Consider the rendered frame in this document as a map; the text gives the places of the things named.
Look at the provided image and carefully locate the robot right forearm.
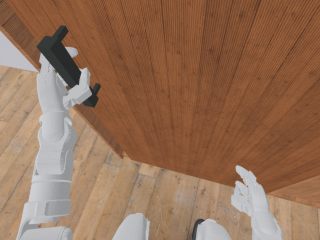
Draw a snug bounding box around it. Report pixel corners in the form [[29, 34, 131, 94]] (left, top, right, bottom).
[[250, 210, 283, 240]]

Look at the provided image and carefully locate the robot left upper arm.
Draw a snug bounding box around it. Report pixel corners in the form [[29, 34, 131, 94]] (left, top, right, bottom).
[[20, 226, 73, 240]]

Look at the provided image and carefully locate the robot left hand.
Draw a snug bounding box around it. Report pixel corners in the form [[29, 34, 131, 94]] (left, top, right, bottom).
[[36, 47, 92, 114]]

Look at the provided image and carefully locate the robot right foot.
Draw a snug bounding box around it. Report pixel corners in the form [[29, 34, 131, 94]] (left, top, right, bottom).
[[192, 219, 205, 240]]

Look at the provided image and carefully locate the handle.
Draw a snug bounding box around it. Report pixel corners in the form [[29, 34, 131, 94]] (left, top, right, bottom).
[[36, 25, 101, 108]]

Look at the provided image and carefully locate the robot right hand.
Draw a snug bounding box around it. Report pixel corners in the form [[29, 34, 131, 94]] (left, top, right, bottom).
[[231, 165, 271, 217]]

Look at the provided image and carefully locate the right robot shin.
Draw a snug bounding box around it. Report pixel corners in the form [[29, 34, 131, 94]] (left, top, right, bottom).
[[202, 219, 216, 223]]

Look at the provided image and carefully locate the robot left forearm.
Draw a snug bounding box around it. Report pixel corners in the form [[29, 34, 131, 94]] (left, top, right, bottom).
[[16, 110, 77, 240]]

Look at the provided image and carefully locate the wardrobe door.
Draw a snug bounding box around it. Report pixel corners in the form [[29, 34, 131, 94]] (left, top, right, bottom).
[[6, 0, 320, 194], [274, 175, 320, 203]]

